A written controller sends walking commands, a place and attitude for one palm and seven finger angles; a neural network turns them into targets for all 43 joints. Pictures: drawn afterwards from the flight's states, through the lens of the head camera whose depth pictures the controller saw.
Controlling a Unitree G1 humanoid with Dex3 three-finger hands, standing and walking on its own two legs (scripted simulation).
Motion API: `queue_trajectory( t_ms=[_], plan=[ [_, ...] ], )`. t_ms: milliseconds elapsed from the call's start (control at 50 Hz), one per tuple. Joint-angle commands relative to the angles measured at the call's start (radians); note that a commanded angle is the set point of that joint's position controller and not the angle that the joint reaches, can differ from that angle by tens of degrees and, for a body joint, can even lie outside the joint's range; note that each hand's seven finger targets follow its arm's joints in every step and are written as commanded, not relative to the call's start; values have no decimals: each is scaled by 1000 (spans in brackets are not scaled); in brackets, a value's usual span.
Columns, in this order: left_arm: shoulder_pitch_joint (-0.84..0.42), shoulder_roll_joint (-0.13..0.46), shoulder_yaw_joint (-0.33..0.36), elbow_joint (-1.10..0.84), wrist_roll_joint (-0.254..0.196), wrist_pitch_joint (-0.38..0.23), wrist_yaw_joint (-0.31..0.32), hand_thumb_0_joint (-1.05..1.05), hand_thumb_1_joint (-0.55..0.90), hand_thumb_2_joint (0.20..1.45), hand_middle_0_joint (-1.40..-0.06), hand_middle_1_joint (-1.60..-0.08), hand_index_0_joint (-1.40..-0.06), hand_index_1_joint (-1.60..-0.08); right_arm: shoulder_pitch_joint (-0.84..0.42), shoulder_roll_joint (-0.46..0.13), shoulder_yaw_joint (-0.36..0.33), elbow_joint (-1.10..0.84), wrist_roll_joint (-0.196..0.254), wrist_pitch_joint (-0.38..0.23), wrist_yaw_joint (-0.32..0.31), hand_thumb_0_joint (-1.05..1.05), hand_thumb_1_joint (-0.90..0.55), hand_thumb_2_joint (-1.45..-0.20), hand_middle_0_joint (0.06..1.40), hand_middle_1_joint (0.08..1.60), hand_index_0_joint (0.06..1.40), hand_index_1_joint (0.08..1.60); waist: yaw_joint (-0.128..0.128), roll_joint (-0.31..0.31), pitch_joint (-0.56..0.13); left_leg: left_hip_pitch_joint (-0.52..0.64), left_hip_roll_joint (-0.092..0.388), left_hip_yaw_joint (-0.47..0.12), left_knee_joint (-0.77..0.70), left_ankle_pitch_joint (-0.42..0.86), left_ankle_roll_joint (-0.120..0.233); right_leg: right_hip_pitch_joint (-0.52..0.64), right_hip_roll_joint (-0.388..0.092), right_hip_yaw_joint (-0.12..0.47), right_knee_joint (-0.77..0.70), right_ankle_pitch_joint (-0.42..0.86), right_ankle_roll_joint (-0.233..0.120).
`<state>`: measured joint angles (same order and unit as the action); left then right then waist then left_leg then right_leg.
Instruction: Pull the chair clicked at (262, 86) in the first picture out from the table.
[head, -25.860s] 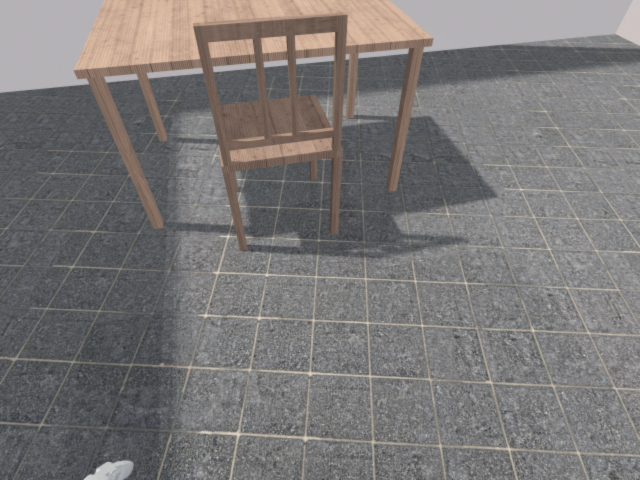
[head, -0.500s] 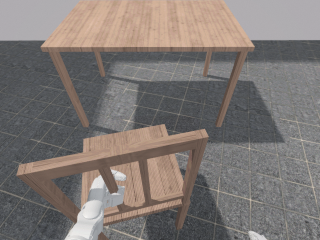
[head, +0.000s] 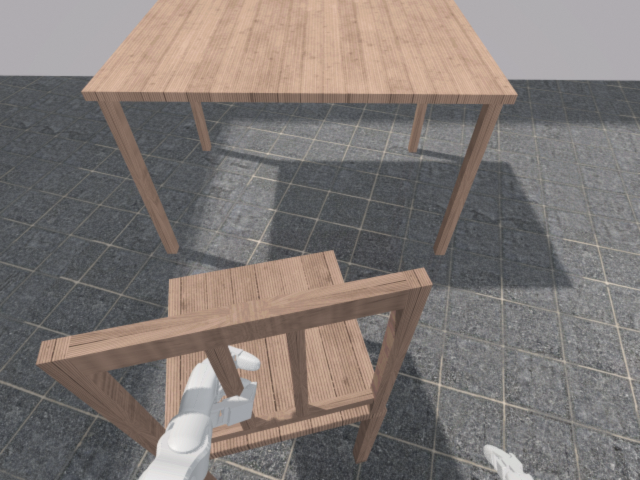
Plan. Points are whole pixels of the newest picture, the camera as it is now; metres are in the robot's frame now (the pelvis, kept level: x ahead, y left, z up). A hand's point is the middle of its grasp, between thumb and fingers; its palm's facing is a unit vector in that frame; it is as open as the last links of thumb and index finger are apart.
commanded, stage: open the thumb and straighten the fingers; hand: left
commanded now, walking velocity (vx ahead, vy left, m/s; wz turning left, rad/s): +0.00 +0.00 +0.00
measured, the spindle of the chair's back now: (234, 390) +0.26 +0.14 -0.09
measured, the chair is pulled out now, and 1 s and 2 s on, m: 0.60 0.60 0.60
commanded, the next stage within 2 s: draw the fingers out of the gap in 0.76 s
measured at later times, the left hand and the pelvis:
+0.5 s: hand (236, 396) +0.25 +0.13 -0.07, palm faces -0.03 -0.99 -0.14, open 13.9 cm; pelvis -0.01 -0.02 -0.03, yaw +4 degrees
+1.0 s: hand (219, 423) +0.21 +0.15 -0.07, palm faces -0.03 -0.99 -0.13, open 17.4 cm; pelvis +0.00 -0.02 -0.04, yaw +5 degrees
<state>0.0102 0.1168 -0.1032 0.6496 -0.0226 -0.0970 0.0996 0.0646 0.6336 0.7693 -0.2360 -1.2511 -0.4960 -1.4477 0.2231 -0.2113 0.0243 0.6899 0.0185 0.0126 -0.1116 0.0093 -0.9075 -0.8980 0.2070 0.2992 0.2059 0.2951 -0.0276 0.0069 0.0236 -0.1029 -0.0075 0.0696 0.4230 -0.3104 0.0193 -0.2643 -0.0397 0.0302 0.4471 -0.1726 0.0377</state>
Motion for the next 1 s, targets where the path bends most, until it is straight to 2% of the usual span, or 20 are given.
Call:
queue_trajectory(
  t_ms=[0, 20, 40, 80, 120, 140, 220, 240, 280, 380, 500, 520, 560, 600, 620, 700, 840, 860, 940, 980],
  plan=[
    [-150, 133, 86, -212, 13, -75, 12, 0, 900, 900, -500, -1450, -500, -1450, -51, -131, -51, -134, -4, -40, -14, 0, -900, -900, 200, 300, 200, 300, 10, -11, -207, 3, 118, -102, -53, 355, -14, 148, -70, 61, -8, 348, -74],
    [-85, 33, -28, -73, -11, -1, -24, 0, 779, 842, -500, -1450, -500, -1450, -56, -174, -55, -116, 36, -40, 25, 0, -900, -900, 200, 300, 200, 300, -43, -103, -151, -133, 82, -57, -35, 316, -39, 110, -35, -55, 25, 250, -67],
    [-146, 36, 7, -130, -35, -2, -43, 0, 658, 783, -500, -1450, -500, -1450, -50, -167, -51, -129, 41, -46, 44, 0, -900, -900, 200, 300, 200, 300, -32, -189, -114, -203, 83, -61, -8, 273, -23, 77, -30, -55, 40, 217, -66],
    [-195, 145, 92, -285, -34, -28, -72, 0, 417, 667, -500, -1450, -500, -1450, -74, -169, -67, -161, 35, -71, 58, 0, -900, -900, 200, 300, 200, 300, -7, -73, -203, -222, 55, -55, 29, 238, -14, 74, -23, -38, 60, 182, -71],
    [-128, 147, 82, -334, -34, -26, -95, 0, 175, 550, -500, -1450, -500, -1450, -70, -164, -63, -175, 35, -98, 71, 0, -900, -900, 200, 300, 200, 300, 7, 23, -236, -227, 43, -46, 54, 225, -18, 60, -22, -35, 70, 155, -77],
    [-152, 126, 67, -360, -36, -25, -104, 0, 54, 492, -500, -1450, -500, -1450, -66, -158, -59, -181, 33, -108, 74, 0, -900, -900, 200, 300, 200, 300, -5, 43, -233, -239, 39, -46, 64, 220, -18, 36, -18, -45, 77, 142, -75],
    [-90, 158, 101, -333, -38, 15, -133, 0, -429, 258, -475, -1378, -475, -1378, -54, -173, -61, -196, 33, -131, 81, 0, -900, -900, 200, 300, 200, 300, -3, 15, -226, -330, 35, -53, 108, 137, -12, -24, -9, -57, 114, 63, -71],
    [-188, 183, 116, -400, -44, 18, -131, 0, -550, 200, -450, -1305, -450, -1305, -56, -176, -58, -205, 34, -135, 77, 0, -900, -900, 200, 300, 200, 300, -14, 17, -265, -328, 29, -51, 116, 114, -7, -22, -11, -55, 118, 45, -62],
    [-144, 172, 122, -393, -44, 40, -137, 0, -550, 200, -400, -1160, -400, -1160, -55, -173, -60, -220, 31, -147, 72, 0, -900, -900, 200, 300, 200, 300, -4, 15, -285, -347, 26, -53, 131, 107, -7, -27, -9, -59, 142, 34, -59],
    [-123, 161, 123, -429, -61, 79, -147, 0, -550, 200, -275, -798, -275, -798, -43, -184, -58, -242, 29, -165, 62, 0, -900, -900, 200, 300, 200, 300, -16, -74, -320, -400, 20, -59, 181, 108, -5, -40, -6, -67, 188, 60, -48],
    [-148, 181, 127, -496, -58, 97, -167, 0, -550, 200, -125, -363, -125, -363, -29, -185, -54, -255, 26, -188, 47, 0, -900, -900, 200, 300, 200, 300, -26, -51, -345, -417, 11, -60, 237, 129, 1, -59, -8, -64, 226, 90, -42],
    [-97, 236, 178, -465, -57, 103, -169, 0, -550, 200, -100, -290, -100, -290, -25, -192, -58, -250, 25, -188, 45, 0, -900, -900, 200, 300, 200, 300, -14, -52, -338, -433, 11, -61, 246, 132, 1, -52, -9, -58, 229, 94, -45],
    [-49, 244, 193, -487, -59, 109, -179, 0, -550, 200, -50, -145, -50, -145, -23, -189, -55, -262, 25, -189, 43, 0, -900, -900, 200, 300, 200, 300, -9, -70, -349, -451, 7, -58, 257, 141, 2, -31, -10, -56, 244, 123, -43],
    [-71, 223, 167, -534, -58, 113, -188, 0, -550, 200, 0, 0, 0, 0, -24, -182, -52, -270, 25, -195, 43, 0, -900, -900, 200, 300, 200, 300, -21, -37, -354, -446, 4, -55, 269, 147, 2, -43, -13, -56, 250, 135, -41],
    [-45, 244, 183, -535, -59, 118, -189, 0, -550, 200, 0, 0, 0, 0, -24, -187, -53, -269, 25, -198, 42, 0, -900, -900, 200, 300, 200, 300, -15, -19, -348, -448, 5, -56, 274, 153, 1, -43, -14, -54, 251, 137, -45],
    [-7, 224, 168, -570, -69, 133, -204, 0, -550, 200, 0, 0, 0, 0, -15, -186, -51, -279, 25, -211, 40, 0, -900, -900, 200, 300, 200, 300, -30, -59, -349, -470, 2, -58, 297, 151, 3, -46, -12, -57, 260, 153, -38],
    [57, 267, 206, -609, -68, 140, -214, 0, -550, 200, 0, 0, 0, 0, -7, -189, -54, -283, 25, -230, 29, 0, -900, -900, 200, 300, 200, 300, -23, -14, -342, -467, 2, -69, 312, 166, 2, -75, -9, -70, 277, 138, -44],
    [112, 228, 177, -618, -70, 141, -218, 0, -550, 200, 0, 0, 0, 0, -11, -182, -54, -292, 25, -235, 32, 0, -900, -900, 200, 300, 200, 300, -20, -20, -341, -468, 2, -69, 312, 169, 2, -80, -9, -75, 280, 141, -43],
    [219, 219, 158, -711, -66, 140, -214, 0, -550, 200, 0, 0, 0, 0, -25, -175, -59, -307, 28, -250, 36, 0, -900, -900, 200, 300, 200, 300, -8, 20, -350, -451, 3, -77, 311, 189, -3, -94, -9, -89, 293, 132, -51],
    [265, 199, 133, -741, -63, 146, -205, 0, -550, 200, 0, 0, 0, 0, -30, -169, -60, -315, 27, -255, 38, 0, -900, -900, 200, 300, 200, 300, -14, 4, -327, -458, 6, -81, 315, 179, -3, -121, -7, -95, 294, 109, -48]
  ],
)
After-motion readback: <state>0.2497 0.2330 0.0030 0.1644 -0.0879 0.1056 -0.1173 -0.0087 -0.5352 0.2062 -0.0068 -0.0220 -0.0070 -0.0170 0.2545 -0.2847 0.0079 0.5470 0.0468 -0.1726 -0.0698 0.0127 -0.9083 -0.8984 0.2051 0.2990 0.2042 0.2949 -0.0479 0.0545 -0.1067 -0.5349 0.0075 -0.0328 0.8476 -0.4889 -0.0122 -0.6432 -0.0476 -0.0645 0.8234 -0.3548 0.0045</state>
